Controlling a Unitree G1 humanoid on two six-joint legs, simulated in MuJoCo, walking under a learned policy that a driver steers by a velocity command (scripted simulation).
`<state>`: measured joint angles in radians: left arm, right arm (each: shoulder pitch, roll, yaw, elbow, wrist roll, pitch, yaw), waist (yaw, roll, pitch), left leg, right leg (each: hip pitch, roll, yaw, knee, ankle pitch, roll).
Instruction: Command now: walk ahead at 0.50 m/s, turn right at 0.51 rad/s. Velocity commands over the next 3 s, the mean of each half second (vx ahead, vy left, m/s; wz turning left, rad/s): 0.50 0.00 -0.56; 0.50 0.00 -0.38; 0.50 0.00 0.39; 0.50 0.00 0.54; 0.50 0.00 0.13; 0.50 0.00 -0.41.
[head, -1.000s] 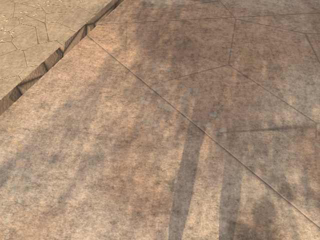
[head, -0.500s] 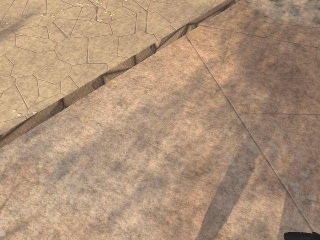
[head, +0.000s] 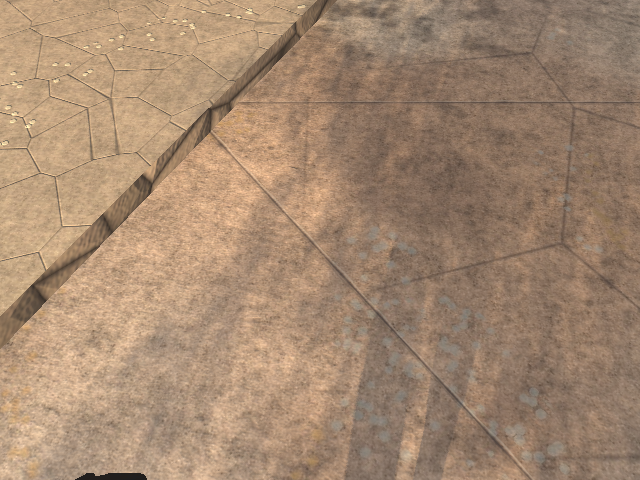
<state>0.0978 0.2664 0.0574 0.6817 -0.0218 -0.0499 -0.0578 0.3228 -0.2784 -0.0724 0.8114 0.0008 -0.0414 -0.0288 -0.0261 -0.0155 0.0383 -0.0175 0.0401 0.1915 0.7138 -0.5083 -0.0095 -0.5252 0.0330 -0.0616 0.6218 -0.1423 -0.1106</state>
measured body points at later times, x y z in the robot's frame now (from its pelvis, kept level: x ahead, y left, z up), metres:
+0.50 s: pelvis +0.30 +0.02 +0.01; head +0.32 +0.02 +0.46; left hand +0.44 +0.28 -0.10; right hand +0.42 -0.28 -0.06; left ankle +0.41 +0.11 -0.71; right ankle +0.12 -0.06 -0.66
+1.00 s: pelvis +0.52 -0.12 +0.01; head +0.55 -0.14 +0.46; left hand +0.84 -0.03 -0.06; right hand +0.37 -0.36 -0.13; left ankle +0.43 +0.10 -0.66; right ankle +0.55 -0.25 -0.71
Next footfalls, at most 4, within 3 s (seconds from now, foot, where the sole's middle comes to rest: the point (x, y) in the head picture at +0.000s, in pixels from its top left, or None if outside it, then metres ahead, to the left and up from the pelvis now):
0.44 left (279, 477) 0.45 0.10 -0.75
0.94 right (455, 406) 0.58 -0.27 -0.75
1.48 left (382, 265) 0.95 -0.15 -0.75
1.96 right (456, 186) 1.21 -0.37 -0.75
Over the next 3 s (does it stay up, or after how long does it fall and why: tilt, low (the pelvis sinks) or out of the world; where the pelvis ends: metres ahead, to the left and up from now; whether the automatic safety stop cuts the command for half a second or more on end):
stays up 1.59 -0.23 0.00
